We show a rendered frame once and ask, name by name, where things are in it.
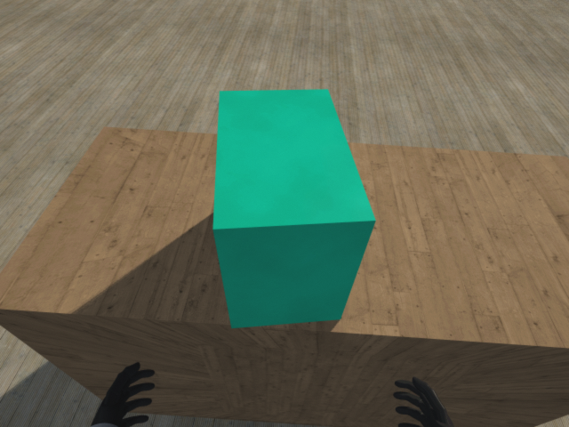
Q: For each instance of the pedestal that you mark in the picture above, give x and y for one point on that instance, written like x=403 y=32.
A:
x=464 y=284

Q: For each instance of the robot left hand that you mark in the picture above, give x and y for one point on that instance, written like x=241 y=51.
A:
x=114 y=407

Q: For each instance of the carton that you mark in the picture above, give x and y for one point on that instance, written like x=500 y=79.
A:
x=291 y=218

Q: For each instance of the robot right hand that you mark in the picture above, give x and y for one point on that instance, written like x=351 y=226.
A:
x=432 y=412

